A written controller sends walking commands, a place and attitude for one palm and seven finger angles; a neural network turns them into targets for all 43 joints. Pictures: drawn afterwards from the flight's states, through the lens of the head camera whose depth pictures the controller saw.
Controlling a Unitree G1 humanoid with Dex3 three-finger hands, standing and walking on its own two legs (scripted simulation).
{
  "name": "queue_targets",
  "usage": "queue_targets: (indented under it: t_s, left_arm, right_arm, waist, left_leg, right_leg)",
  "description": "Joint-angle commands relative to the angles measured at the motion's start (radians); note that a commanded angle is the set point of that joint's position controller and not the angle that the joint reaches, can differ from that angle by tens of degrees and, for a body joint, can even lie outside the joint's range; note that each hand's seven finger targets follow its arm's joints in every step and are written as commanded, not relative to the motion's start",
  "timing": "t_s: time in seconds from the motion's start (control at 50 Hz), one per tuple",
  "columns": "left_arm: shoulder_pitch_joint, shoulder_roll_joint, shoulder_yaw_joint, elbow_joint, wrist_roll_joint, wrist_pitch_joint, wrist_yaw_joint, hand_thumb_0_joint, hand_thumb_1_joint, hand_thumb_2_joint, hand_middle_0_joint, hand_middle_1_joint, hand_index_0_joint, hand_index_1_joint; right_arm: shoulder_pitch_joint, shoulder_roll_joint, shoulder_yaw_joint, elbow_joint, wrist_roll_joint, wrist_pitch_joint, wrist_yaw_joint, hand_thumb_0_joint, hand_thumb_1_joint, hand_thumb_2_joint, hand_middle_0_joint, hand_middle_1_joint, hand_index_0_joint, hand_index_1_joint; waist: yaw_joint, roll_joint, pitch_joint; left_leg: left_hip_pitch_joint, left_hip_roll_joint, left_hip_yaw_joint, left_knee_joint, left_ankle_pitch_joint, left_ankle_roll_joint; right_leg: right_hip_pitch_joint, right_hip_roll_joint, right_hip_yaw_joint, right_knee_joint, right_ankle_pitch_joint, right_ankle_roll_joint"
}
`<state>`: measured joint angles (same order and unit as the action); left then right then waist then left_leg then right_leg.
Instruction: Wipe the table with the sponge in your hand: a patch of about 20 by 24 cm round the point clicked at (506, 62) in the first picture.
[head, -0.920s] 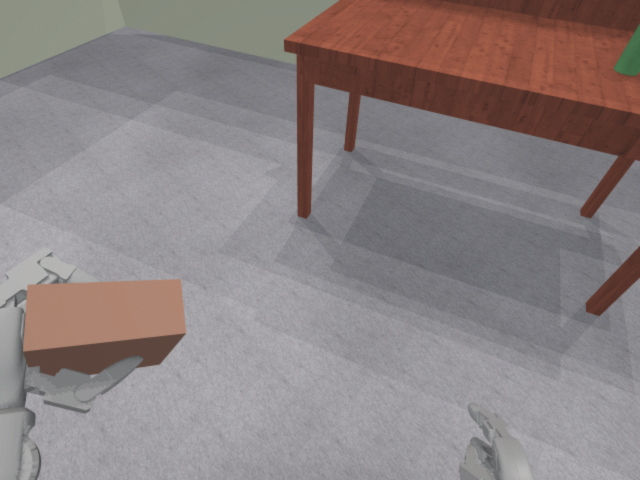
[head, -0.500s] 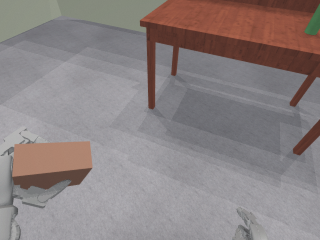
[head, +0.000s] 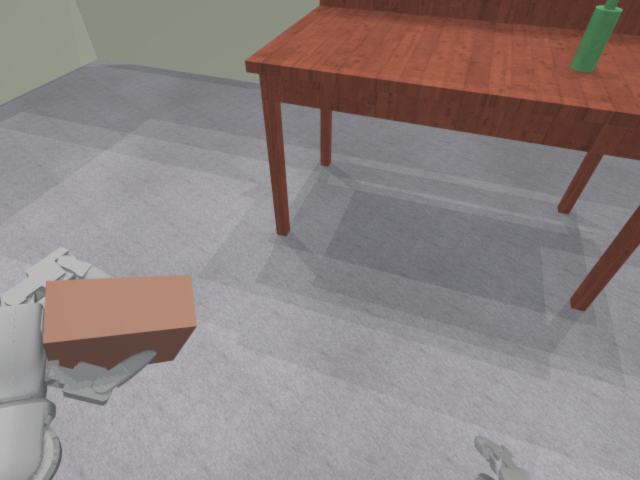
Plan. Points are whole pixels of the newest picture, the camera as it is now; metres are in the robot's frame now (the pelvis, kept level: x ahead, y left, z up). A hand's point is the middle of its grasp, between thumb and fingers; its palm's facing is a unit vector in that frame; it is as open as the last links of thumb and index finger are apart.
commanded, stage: walk to a spot facing it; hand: left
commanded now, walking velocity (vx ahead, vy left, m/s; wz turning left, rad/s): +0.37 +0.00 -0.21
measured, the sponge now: (141, 325) +0.23 +0.20 +0.15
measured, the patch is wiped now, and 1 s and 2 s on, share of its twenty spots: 0.00 0.00 0.00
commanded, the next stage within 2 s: turn to face it in 1.28 s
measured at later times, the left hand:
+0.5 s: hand (195, 197) +0.39 +0.19 +0.18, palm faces +0.24 -0.86 -0.45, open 9.6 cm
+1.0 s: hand (253, 127) +0.55 +0.14 +0.19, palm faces +0.32 -0.83 -0.46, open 9.6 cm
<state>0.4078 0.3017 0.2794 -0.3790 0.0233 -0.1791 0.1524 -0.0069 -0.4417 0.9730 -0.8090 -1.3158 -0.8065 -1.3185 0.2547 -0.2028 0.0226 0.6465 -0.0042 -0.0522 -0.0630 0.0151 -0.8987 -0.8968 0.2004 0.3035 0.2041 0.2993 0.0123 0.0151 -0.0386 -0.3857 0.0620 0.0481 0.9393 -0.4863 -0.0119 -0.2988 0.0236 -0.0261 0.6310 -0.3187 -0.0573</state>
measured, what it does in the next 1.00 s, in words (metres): walks ahead: left foot, then right foot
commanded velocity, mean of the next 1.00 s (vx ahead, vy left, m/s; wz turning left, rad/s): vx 0.37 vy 0.00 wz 0.05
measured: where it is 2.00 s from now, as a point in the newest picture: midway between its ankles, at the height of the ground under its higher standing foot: (376, 425)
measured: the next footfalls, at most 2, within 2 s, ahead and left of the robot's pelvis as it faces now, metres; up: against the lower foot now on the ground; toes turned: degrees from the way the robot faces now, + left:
left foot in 0.20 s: +0.13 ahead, +0.14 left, +0.00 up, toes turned +4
right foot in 0.60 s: +0.27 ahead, -0.16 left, +0.00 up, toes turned -21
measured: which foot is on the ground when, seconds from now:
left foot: up 0.00-0.18, down 0.20-0.60, up 0.62-1.00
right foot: down 0.00-0.22, up 0.24-0.58, down 0.60-1.00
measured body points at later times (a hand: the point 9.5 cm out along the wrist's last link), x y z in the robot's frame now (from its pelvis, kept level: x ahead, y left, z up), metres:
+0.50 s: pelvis +0.14 -0.01 +0.01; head +0.15 -0.01 +0.46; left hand +0.38 +0.23 +0.20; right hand +0.25 -0.23 -0.09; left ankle +0.09 +0.13 -0.73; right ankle +0.18 -0.14 -0.69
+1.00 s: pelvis +0.31 -0.07 +0.01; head +0.34 -0.07 +0.45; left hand +0.53 +0.18 +0.22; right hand +0.43 -0.35 -0.08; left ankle +0.44 +0.05 -0.70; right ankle +0.23 -0.15 -0.73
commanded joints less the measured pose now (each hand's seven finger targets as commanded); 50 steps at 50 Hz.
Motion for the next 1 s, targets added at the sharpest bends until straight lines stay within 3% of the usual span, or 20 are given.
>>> queue_targets:
  t_s: [0.0, 0.08, 0.16, 0.18, 0.2, 0.22, 0.24, 0.28, 0.36, 0.46, 0.52, 0.54, 0.56, 0.58, 0.6, 0.66, 0.7, 0.78, 0.92, 0.98]
  left_arm:
    - [-0.083, 0.27, 0.181, -0.265, -0.017, -0.095, 0.021, 0.0, 0.1, 1.3, -1.2, -1.6, -1.2, -1.6]
    - [-0.006, 0.258, 0.203, -0.307, -0.032, -0.104, 0.026, 0.0, 0.1, 1.3, -1.2, -1.6, -1.2, -1.6]
    - [0.027, 0.212, 0.175, -0.334, -0.047, -0.097, 0.029, 0.0, 0.1, 1.3, -1.2, -1.6, -1.2, -1.6]
    - [0.017, 0.207, 0.171, -0.369, -0.049, -0.102, 0.029, 0.0, 0.1, 1.3, -1.2, -1.6, -1.2, -1.6]
    - [0.023, 0.209, 0.176, -0.39, -0.049, -0.109, 0.033, 0.0, 0.1, 1.3, -1.2, -1.6, -1.2, -1.6]
    - [0.009, 0.211, 0.168, -0.389, -0.042, -0.113, 0.036, 0.0, 0.1, 1.3, -1.2, -1.6, -1.2, -1.6]
    - [0.002, 0.258, 0.197, -0.336, -0.03, -0.11, 0.029, 0.0, 0.1, 1.3, -1.2, -1.6, -1.2, -1.6]
    - [-0.04, 0.223, 0.157, -0.353, -0.026, -0.097, 0.022, 0.0, 0.1, 1.3, -1.2, -1.6, -1.2, -1.6]
    - [-0.035, 0.202, 0.14, -0.35, -0.015, -0.075, 0.014, 0.0, 0.1, 1.3, -1.2, -1.6, -1.2, -1.6]
    - [-0.044, 0.227, 0.179, -0.329, -0.025, -0.078, 0.009, 0.0, 0.1, 1.3, -1.2, -1.6, -1.2, -1.6]
    - [-0.023, 0.234, 0.199, -0.299, -0.033, -0.079, 0.005, 0.0, 0.1, 1.3, -1.2, -1.6, -1.2, -1.6]
    - [-0.016, 0.248, 0.209, -0.307, -0.033, -0.075, 0.007, 0.0, 0.1, 1.3, -1.2, -1.6, -1.2, -1.6]
    - [0.011, 0.242, 0.2, -0.287, -0.027, -0.063, 0.008, 0.0, 0.1, 1.3, -1.2, -1.6, -1.2, -1.6]
    - [-0.003, 0.303, 0.254, -0.327, -0.025, -0.068, 0.016, 0.0, 0.1, 1.3, -1.2, -1.6, -1.2, -1.6]
    - [0.0, 0.329, 0.295, -0.341, -0.042, -0.077, 0.022, 0.0, 0.1, 1.3, -1.2, -1.6, -1.2, -1.6]
    - [0.069, 0.322, 0.309, -0.369, -0.045, -0.092, 0.009, 0.0, 0.1, 1.3, -1.2, -1.6, -1.2, -1.6]
    - [0.107, 0.295, 0.3, -0.386, -0.04, -0.114, 0.013, 0.0, 0.1, 1.3, -1.2, -1.6, -1.2, -1.6]
    - [0.09, 0.28, 0.289, -0.405, -0.049, -0.12, 0.02, 0.0, 0.1, 1.3, -1.2, -1.6, -1.2, -1.6]
    - [0.065, 0.239, 0.236, -0.344, -0.048, -0.096, 0.047, 0.0, 0.1, 1.3, -1.2, -1.6, -1.2, -1.6]
    - [-0.016, 0.228, 0.193, -0.357, -0.044, -0.096, 0.049, 0.0, 0.1, 1.3, -1.2, -1.6, -1.2, -1.6]
  right_arm:
    - [-0.134, -0.101, -0.033, -0.176, -0.008, -0.041, -0.007, 0.0, -0.9, -0.9, 0.2, 0.3, 0.2, 0.3]
    - [-0.157, -0.078, -0.029, -0.207, -0.009, -0.033, -0.008, 0.0, -0.9, -0.9, 0.2, 0.3, 0.2, 0.3]
    - [-0.105, -0.102, -0.052, -0.22, -0.003, -0.047, -0.021, 0.0, -0.9, -0.9, 0.2, 0.3, 0.2, 0.3]
    - [-0.098, -0.123, -0.062, -0.224, 0.001, -0.05, -0.026, 0.0, -0.9, -0.9, 0.2, 0.3, 0.2, 0.3]
    - [-0.104, -0.141, -0.069, -0.226, 0.0, -0.045, -0.024, 0.0, -0.9, -0.9, 0.2, 0.3, 0.2, 0.3]
    - [-0.102, -0.127, -0.065, -0.225, 0.005, -0.049, -0.019, 0.0, -0.9, -0.9, 0.2, 0.3, 0.2, 0.3]
    - [-0.115, -0.118, -0.058, -0.199, -0.003, -0.057, -0.017, 0.0, -0.9, -0.9, 0.2, 0.3, 0.2, 0.3]
    - [-0.101, -0.113, -0.059, -0.181, -0.004, -0.07, -0.01, 0.0, -0.9, -0.9, 0.2, 0.3, 0.2, 0.3]
    - [-0.093, -0.119, -0.064, -0.171, 0.004, -0.079, -0.007, 0.0, -0.9, -0.9, 0.2, 0.3, 0.2, 0.3]
    - [-0.101, -0.111, -0.061, -0.182, -0.006, -0.089, -0.009, 0.0, -0.9, -0.9, 0.2, 0.3, 0.2, 0.3]
    - [-0.11, -0.102, -0.064, -0.177, 0.0, -0.083, -0.007, 0.0, -0.9, -0.9, 0.2, 0.3, 0.2, 0.3]
    - [-0.112, -0.095, -0.065, -0.175, 0.007, -0.079, -0.004, 0.0, -0.9, -0.9, 0.2, 0.3, 0.2, 0.3]
    - [-0.103, -0.076, -0.067, -0.173, 0.015, -0.072, 0.001, 0.0, -0.9, -0.9, 0.2, 0.3, 0.2, 0.3]
    - [-0.136, -0.059, -0.065, -0.197, 0.012, -0.065, 0.005, 0.0, -0.9, -0.9, 0.2, 0.3, 0.2, 0.3]
    - [-0.153, -0.074, -0.057, -0.2, 0.003, -0.062, 0.008, 0.0, -0.9, -0.9, 0.2, 0.3, 0.2, 0.3]
    - [-0.148, -0.089, -0.068, -0.162, 0.008, -0.028, 0.03, 0.0, -0.9, -0.9, 0.2, 0.3, 0.2, 0.3]
    - [-0.17, -0.082, -0.063, -0.157, 0.002, -0.007, 0.023, 0.0, -0.9, -0.9, 0.2, 0.3, 0.2, 0.3]
    - [-0.154, -0.09, -0.071, -0.17, -0.004, 0.004, 0.016, 0.0, -0.9, -0.9, 0.2, 0.3, 0.2, 0.3]
    - [-0.113, -0.077, -0.083, -0.212, 0.0, -0.02, -0.005, 0.0, -0.9, -0.9, 0.2, 0.3, 0.2, 0.3]
    - [-0.073, -0.087, -0.091, -0.211, 0.0, -0.023, -0.021, 0.0, -0.9, -0.9, 0.2, 0.3, 0.2, 0.3]
  waist:
    - [-0.009, -0.103, 0.007]
    - [0.007, -0.142, -0.072]
    - [-0.021, -0.035, -0.124]
    - [-0.031, 0.079, -0.14]
    - [-0.029, 0.266, -0.147]
    - [-0.029, 0.272, -0.104]
    - [-0.029, 0.243, -0.056]
    - [-0.038, 0.194, 0.032]
    - [-0.013, 0.197, 0.052]
    - [-0.03, 0.243, 0.055]
    - [-0.007, 0.183, -0.037]
    - [0.007, 0.112, -0.093]
    - [0.008, -0.051, -0.14]
    - [0.013, -0.275, -0.18]
    - [0.012, -0.26, -0.177]
    - [-0.001, -0.095, -0.146]
    - [-0.013, -0.07, -0.101]
    - [-0.027, -0.094, -0.058]
    - [0.012, -0.162, -0.038]
    - [-0.034, -0.095, -0.082]
  left_leg:
    - [-0.217, 0.029, -0.017, 0.026, 0.058, -0.01]
    - [-0.025, -0.007, 0.073, -0.276, 0.119, 0.0]
    - [0.273, 0.011, 0.092, -0.527, 0.27, 0.021]
    - [0.425, 0.1, -0.029, -0.578, 0.248, 0.065]
    - [0.576, 0.285, -0.272, -0.594, 0.257, 0.145]
    - [0.56, 0.396, -0.416, -0.662, 0.326, 0.217]
    - [0.456, 0.418, -0.405, -0.699, 0.188, 0.222]
    - [0.395, 0.406, -0.343, -0.695, 0.238, 0.231]
    - [0.299, 0.289, -0.023, -0.68, 0.328, 0.151]
    - [0.261, 0.267, 0.08, -0.667, 0.422, 0.123]
    - [0.238, 0.227, 0.15, -0.407, 0.562, 0.105]
    - [0.196, 0.194, 0.159, -0.239, 0.562, 0.09]
    - [0.062, 0.135, 0.186, 0.005, 0.454, 0.068]
    - [-0.217, 0.0, 0.149, 0.288, 0.016, 0.033]
    - [-0.315, 0.002, 0.0, 0.43, -0.088, 0.024]
    - [-0.349, 0.083, -0.09, 0.482, 0.058, -0.004]
    - [-0.349, 0.091, -0.067, 0.449, 0.119, -0.02]
    - [-0.272, 0.115, -0.019, 0.138, 0.187, -0.022]
    - [-0.079, 0.019, 0.163, -0.27, 0.249, 0.011]
    - [0.195, -0.047, 0.207, -0.437, 0.346, 0.029]
  right_leg:
    - [0.155, -0.288, 0.427, -0.373, 0.032, -0.184]
    - [0.163, -0.214, 0.274, -0.311, 0.147, -0.144]
    - [0.094, -0.129, 0.192, -0.14, 0.138, -0.055]
    - [-0.037, -0.076, 0.146, 0.02, 0.117, -0.015]
    - [-0.259, -0.004, 0.041, 0.219, -0.119, 0.034]
    - [-0.361, 0.001, 0.0, 0.397, -0.257, 0.048]
    - [-0.375, -0.055, 0.04, 0.486, -0.223, 0.044]
    - [-0.435, -0.107, 0.038, 0.51, -0.164, 0.057]
    - [-0.318, -0.116, -0.077, 0.329, -0.03, 0.073]
    - [-0.159, -0.074, -0.189, 0.095, 0.039, 0.079]
    - [0.088, -0.007, -0.253, -0.08, 0.101, 0.064]
    - [0.215, -0.013, -0.224, -0.125, 0.116, 0.051]
    - [0.332, -0.135, -0.055, -0.15, 0.119, -0.009]
    - [0.478, -0.368, 0.41, -0.224, 0.303, -0.128]
    - [0.474, -0.468, 0.535, -0.28, 0.339, -0.167]
    - [0.371, -0.437, 0.37, -0.269, 0.172, -0.156]
    - [0.274, -0.399, 0.217, -0.295, 0.253, -0.134]
    - [0.188, -0.361, 0.042, -0.309, 0.344, -0.108]
    - [0.244, -0.337, -0.033, -0.235, 0.478, -0.08]
    - [0.169, -0.278, -0.136, 0.02, 0.515, -0.014]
